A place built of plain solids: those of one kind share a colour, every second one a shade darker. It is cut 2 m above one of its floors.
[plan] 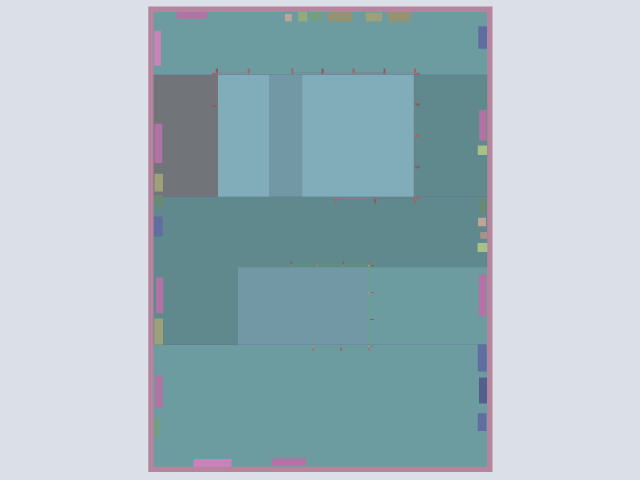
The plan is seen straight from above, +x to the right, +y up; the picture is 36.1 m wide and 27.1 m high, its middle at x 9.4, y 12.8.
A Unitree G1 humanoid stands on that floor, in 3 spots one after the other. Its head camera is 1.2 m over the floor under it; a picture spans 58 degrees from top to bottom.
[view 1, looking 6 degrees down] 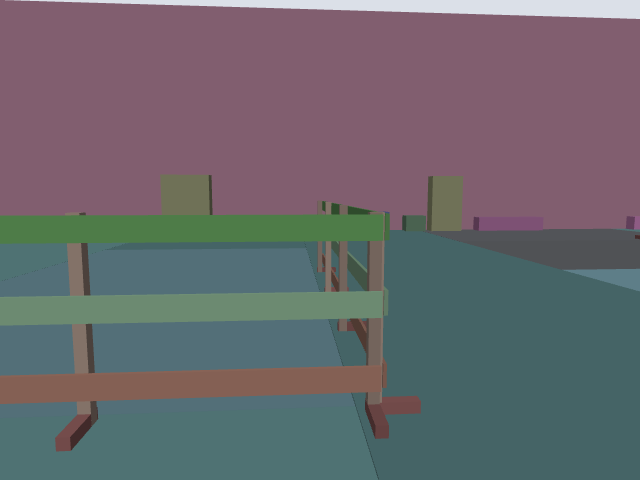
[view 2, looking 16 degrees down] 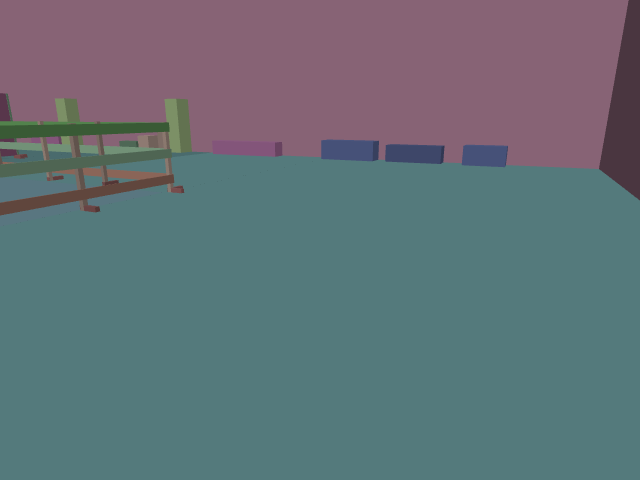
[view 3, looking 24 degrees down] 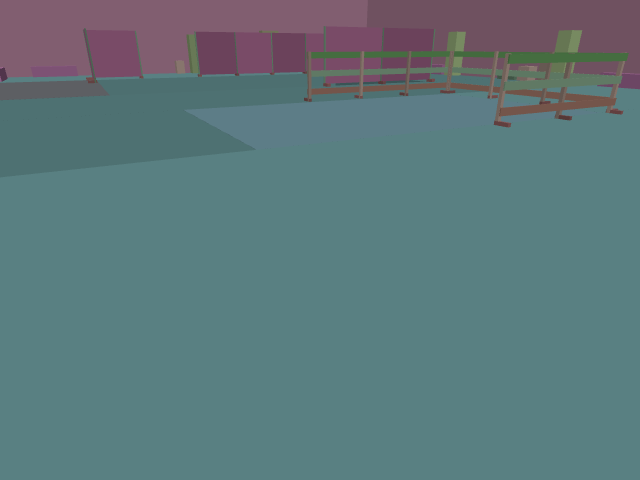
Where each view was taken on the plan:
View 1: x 14.42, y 10.89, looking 176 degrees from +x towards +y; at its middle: guard_plank_top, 2.20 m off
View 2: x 6.83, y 1.61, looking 25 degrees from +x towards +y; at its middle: surround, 4.35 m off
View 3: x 2.89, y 1.61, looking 62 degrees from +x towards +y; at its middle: surround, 2.95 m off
